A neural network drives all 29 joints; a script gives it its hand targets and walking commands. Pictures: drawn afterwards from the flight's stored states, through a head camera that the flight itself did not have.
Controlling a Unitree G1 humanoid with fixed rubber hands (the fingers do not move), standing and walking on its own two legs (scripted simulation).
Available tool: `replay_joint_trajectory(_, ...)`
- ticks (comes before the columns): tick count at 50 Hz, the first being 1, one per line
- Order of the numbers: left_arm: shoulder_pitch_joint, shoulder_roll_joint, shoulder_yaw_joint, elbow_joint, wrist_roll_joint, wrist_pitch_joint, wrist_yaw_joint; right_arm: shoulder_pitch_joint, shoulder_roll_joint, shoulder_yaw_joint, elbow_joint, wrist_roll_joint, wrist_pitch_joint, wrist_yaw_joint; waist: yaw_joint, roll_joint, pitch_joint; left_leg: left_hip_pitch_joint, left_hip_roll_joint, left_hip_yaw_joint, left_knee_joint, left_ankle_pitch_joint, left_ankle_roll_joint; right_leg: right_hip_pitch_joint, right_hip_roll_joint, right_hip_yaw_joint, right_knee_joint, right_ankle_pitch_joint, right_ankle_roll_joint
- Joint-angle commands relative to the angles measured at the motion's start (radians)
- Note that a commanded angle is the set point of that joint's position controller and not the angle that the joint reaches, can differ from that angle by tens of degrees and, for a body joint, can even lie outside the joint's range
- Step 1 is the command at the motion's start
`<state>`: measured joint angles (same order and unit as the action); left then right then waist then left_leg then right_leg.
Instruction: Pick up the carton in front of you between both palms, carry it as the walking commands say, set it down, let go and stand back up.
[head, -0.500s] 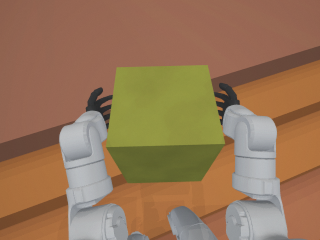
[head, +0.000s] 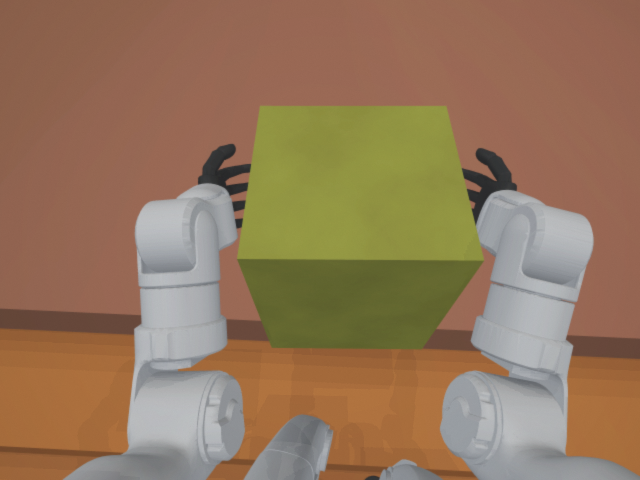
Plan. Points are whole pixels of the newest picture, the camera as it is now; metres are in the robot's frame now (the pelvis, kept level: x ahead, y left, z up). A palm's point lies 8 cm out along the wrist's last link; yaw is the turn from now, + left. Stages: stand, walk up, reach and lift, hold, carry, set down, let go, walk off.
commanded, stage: carry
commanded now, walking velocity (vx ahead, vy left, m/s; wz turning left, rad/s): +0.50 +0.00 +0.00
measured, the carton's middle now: (349, 240) +0.38 +0.05 +0.07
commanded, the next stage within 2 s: none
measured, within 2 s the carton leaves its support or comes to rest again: neither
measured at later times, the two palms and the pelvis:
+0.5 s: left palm out of the picture +0.69 +0.17 +0.28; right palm out of the picture +0.64 -0.13 +0.28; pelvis +0.30 +0.07 +0.15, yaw -2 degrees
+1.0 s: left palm out of the picture +0.98 +0.22 +0.42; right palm out of the picture +1.02 -0.08 +0.42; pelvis +0.64 +0.02 +0.28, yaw +1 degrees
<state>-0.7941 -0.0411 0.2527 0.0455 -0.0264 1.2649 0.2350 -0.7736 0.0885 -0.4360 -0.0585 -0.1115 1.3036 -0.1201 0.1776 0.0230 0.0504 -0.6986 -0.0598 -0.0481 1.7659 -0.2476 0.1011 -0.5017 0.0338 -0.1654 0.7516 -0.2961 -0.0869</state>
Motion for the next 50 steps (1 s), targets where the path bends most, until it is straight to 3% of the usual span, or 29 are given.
replay_joint_trajectory(1, -0.894, -1.065, -0.681, -0.219, -0.445, -0.031, -0.211, -0.672, 0.725, 0.613, -0.028, 0.192, -0.042, 0.036, -0.096, -0.009, -0.535, -0.255, 0.082, -0.009, -0.03, -0.129, 0.029, 0.578, -0.315, 0.556, -0.338, 0.149, -0.188)
replay_joint_trajectory(2, -0.866, -1.04, -0.673, -0.217, -0.425, -0.025, -0.205, -0.642, 0.718, 0.628, -0.025, 0.197, -0.039, 0.034, -0.085, 0.003, -0.537, -0.308, 0.088, 0.038, -0.012, -0.117, 0.036, 0.623, -0.325, 0.52, -0.338, 0.27, -0.198)
replay_joint_trajectory(3, -0.82, -0.998, -0.654, -0.203, -0.402, -0.016, -0.197, -0.623, 0.714, 0.64, -0.024, 0.202, -0.031, 0.033, -0.067, -0.07, -0.528, -0.425, 0.079, 0.062, 0.133, -0.174, 0.051, 0.685, -0.361, 0.527, -0.358, 0.326, -0.219)
replay_joint_trajectory(6, -0.706, -0.894, -0.586, -0.128, -0.326, 0.022, -0.185, -0.606, 0.699, 0.662, 0.013, 0.236, 0.008, 0.032, -0.033, -0.077, -0.456, -0.835, 0.126, 0.014, 0.39, -0.374, 0.063, 0.9, -0.401, 0.531, -0.386, 0.233, -0.213)
replay_joint_trajectory(8, -0.704, -0.85, -0.556, -0.102, -0.301, 0.043, -0.189, -0.634, 0.696, 0.673, 0.035, 0.254, 0.025, 0.029, -0.076, -0.07, -0.362, -0.794, 0.154, 0.092, 0.221, -0.332, 0.045, 0.754, -0.311, 0.403, -0.478, 0.064, -0.142)
replay_joint_trajectory(10, -0.729, -0.834, -0.521, -0.086, -0.282, 0.059, -0.195, -0.696, 0.721, 0.685, 0.043, 0.278, 0.036, 0.025, -0.13, -0.104, -0.304, -0.446, 0.175, 0.19, -0.147, -0.217, 0.022, 0.453, -0.231, 0.241, -0.67, 0.112, -0.131)
replay_joint_trajectory(11, -0.719, -0.834, -0.5, -0.071, -0.269, 0.067, -0.199, -0.717, 0.751, 0.708, 0.054, 0.302, 0.041, 0.023, -0.157, -0.205, -0.314, -0.176, 0.159, 0.243, -0.304, -0.148, 0.025, 0.271, -0.184, 0.071, -0.698, 0.286, -0.122)
replay_joint_trajectory(14, -0.667, -0.818, -0.434, 0.008, -0.212, 0.084, -0.198, -0.736, 0.832, 0.723, 0.107, 0.364, 0.038, 0.024, -0.292, -0.352, -0.52, 0.201, 0.02, 0.356, -0.542, 0.013, 0.071, 0.404, -0.217, -0.044, -0.377, 1.561, -0.087)
replay_joint_trajectory(15, -0.666, -0.822, -0.406, 0.019, -0.183, 0.083, -0.197, -0.765, 0.858, 0.731, 0.118, 0.375, 0.027, 0.024, -0.341, -0.259, -0.627, 0.308, -0.053, 0.349, -0.744, 0.029, 0.062, 0.537, -0.18, -0.046, -0.065, 1.753, -0.046)
replay_joint_trajectory(16, -0.637, -0.817, -0.396, 0.019, -0.155, 0.074, -0.191, -0.741, 0.91, 0.747, 0.115, 0.406, 0.017, 0.032, -0.405, -0.235, -0.714, 0.464, -0.071, 0.29, -1.037, 0.069, 0.034, 0.553, -0.166, -0.044, 0.23, 1.669, -0.005)
replay_joint_trajectory(17, -0.619, -0.822, -0.374, 0.036, -0.119, 0.062, -0.191, -0.776, 0.968, 0.769, 0.091, 0.445, -0.003, 0.05, -0.37, -0.153, -0.621, 0.61, 0.045, 0.041, -1.241, 0.233, 0.019, 0.306, -0.116, 0.063, 0.43, 0.676, 0.039)
replay_joint_trajectory(18, -0.558, -0.826, -0.352, 0.054, -0.083, 0.053, -0.194, -0.785, 0.969, 0.779, 0.103, 0.471, -0.028, 0.058, -0.287, 0.28, -0.727, 0.901, 0.347, -0.525, -1.2, 1.13, 0.218, -0.063, 0.08, 0.206, 0.935, 0.014, 0.112)
replay_joint_trajectory(19, -0.554, -0.838, -0.337, 0.072, -0.053, 0.035, -0.189, -0.818, 1.003, 0.791, 0.064, 0.501, -0.047, 0.072, -0.306, 0.185, -0.846, 0.967, 0.354, -0.643, -1.223, 0.883, 0.296, -0.195, 0.107, 0.385, 1.166, 0.011, 0.065)
replay_joint_trajectory(21, -0.657, -0.875, -0.364, -0.012, -0.039, 0.004, -0.186, -0.964, 1.096, 0.841, -0.034, 0.548, -0.082, 0.101, -0.27, 0.04, -0.641, 0.857, 0.314, -0.547, -1.22, 0.265, 0.193, -0.426, 0.018, 0.348, 1.19, 0.006, 0.002)
replay_joint_trajectory(23, -0.667, -0.871, -0.404, -0.047, -0.045, -0.021, -0.176, -0.99, 1.123, 0.867, -0.065, 0.579, -0.102, 0.122, -0.241, -0.033, -0.532, 0.781, 0.309, -0.387, -1.265, 0.072, 0.138, -0.476, -0.036, 0.302, 1.119, 0.033, -0.02)
replay_joint_trajectory(26, -0.61, -0.857, -0.47, -0.086, -0.062, -0.039, -0.163, -0.88, 1.065, 0.869, -0.076, 0.559, -0.104, 0.119, -0.244, -0.061, -0.473, 0.835, 0.333, -0.299, -1.339, 0.146, 0.145, -0.576, -0.071, 0.192, 0.975, -0.042, -0.025)
replay_joint_trajectory(27, -0.592, -0.85, -0.491, -0.093, -0.072, -0.034, -0.159, -0.838, 1.024, 0.852, -0.071, 0.544, -0.096, 0.114, -0.282, -0.006, -0.484, 0.893, 0.346, -0.289, -1.361, 0.302, 0.185, -0.665, -0.053, 0.119, 1.124, -0.07, -0.032)
replay_joint_trajectory(29, -0.586, -0.835, -0.53, -0.113, -0.091, -0.011, -0.153, -0.756, 0.94, 0.813, -0.05, 0.499, -0.073, 0.103, -0.32, 0.062, -0.47, 1.067, 0.393, -0.302, -1.385, 0.344, 0.207, -0.939, -0.073, 0.13, 1.333, -0.219, -0.045)
replay_joint_trajectory(32, -0.587, -0.787, -0.541, -0.105, -0.11, 0.022, -0.143, -0.684, 0.844, 0.76, -0.014, 0.446, -0.032, 0.098, -0.265, 0.038, -0.336, 0.956, 0.312, -0.137, -1.499, 0.167, 0.117, -0.971, -0.121, 0.091, 1.112, -0.266, -0.046)
replay_joint_trajectory(34, -0.621, -0.784, -0.552, -0.094, -0.131, 0.041, -0.132, -0.653, 0.79, 0.717, 0.014, 0.423, -0.009, 0.095, -0.238, 0.063, -0.294, 0.689, 0.245, 0.013, -1.698, 0.268, 0.119, -0.597, -0.118, -0.007, 0.741, -0.158, -0.045)
replay_joint_trajectory(36, -0.655, -0.809, -0.565, -0.079, -0.165, 0.059, -0.125, -0.639, 0.754, 0.67, 0.034, 0.378, 0.013, 0.087, -0.182, 0.164, -0.37, 0.61, 0.202, 0.198, -1.638, 0.943, 0.095, -0.264, -0.051, -0.131, 0.537, 0.002, -0.074)
replay_joint_trajectory(37, -0.669, -0.831, -0.573, -0.067, -0.192, 0.063, -0.126, -0.624, 0.735, 0.644, 0.042, 0.36, 0.021, 0.085, -0.151, 0.222, -0.436, 0.639, 0.216, 0.216, -1.553, 1.324, 0.083, -0.124, 0.006, -0.162, 0.434, 0.071, -0.08)
replay_joint_trajectory(39, -0.697, -0.887, -0.594, -0.073, -0.246, 0.056, -0.133, -0.624, 0.713, 0.602, 0.048, 0.311, 0.025, 0.082, -0.028, 0.321, -0.571, 0.765, 0.226, 0.223, -1.196, 1.609, 0.016, 0.13, 0.085, -0.145, 0.196, 0.099, -0.054)
replay_joint_trajectory(40, -0.719, -0.925, -0.61, -0.082, -0.269, 0.044, -0.141, -0.62, 0.704, 0.584, 0.056, 0.285, 0.023, 0.081, 0.035, 0.269, -0.625, 0.724, 0.206, 0.216, -0.901, 1.482, -0.015, 0.306, 0.099, -0.064, 0.01, 0.083, -0.032)
replay_joint_trajectory(41, -0.732, -0.941, -0.617, -0.09, -0.295, 0.032, -0.15, -0.582, 0.719, 0.577, 0.062, 0.258, 0.015, 0.079, -0.011, 0.042, -0.699, 0.429, 0.071, 0.159, -0.512, 0.697, -0.052, 0.52, -0.122, 0.421, -0.187, 0.081, -0.166)
replay_joint_trajectory(42, -0.752, -0.984, -0.644, -0.075, -0.332, 0.016, -0.16, -0.547, 0.708, 0.567, 0.074, 0.236, 0.011, 0.075, -0.066, -0.277, -0.832, 0.271, -0.108, -0.019, -0.037, 0.046, -0.083, 0.599, -0.335, 0.937, -0.33, 0.38, -0.345)
replay_joint_trajectory(43, -0.766, -1.027, -0.658, -0.093, -0.369, 0.008, -0.172, -0.561, 0.71, 0.562, 0.086, 0.21, 0.0, 0.069, -0.078, -0.17, -0.844, 0.171, -0.049, -0.172, 0.098, 0.032, -0.042, 0.612, -0.303, 0.866, -0.266, 0.301, -0.315)
replay_joint_trajectory(46, -0.886, -1.112, -0.702, -0.181, -0.429, -0.026, -0.205, -0.645, 0.762, 0.567, 0.011, 0.194, -0.033, 0.066, -0.114, -0.069, -0.588, -0.092, 0.051, -0.102, 0.044, -0.088, 0.005, 0.443, -0.268, 0.673, -0.236, 0.092, -0.2)
replay_joint_trajectory(50, -0.818, -1.072, -0.692, -0.193, -0.405, -0.039, -0.202, -0.632, 0.754, 0.642, -0.028, 0.208, -0.051, 0.059, -0.097, 0.02, -0.553, -0.108, 0.097, -0.014, -0.3, -0.257, 0.011, 0.426, -0.299, 0.537, -0.264, 0.161, -0.191)
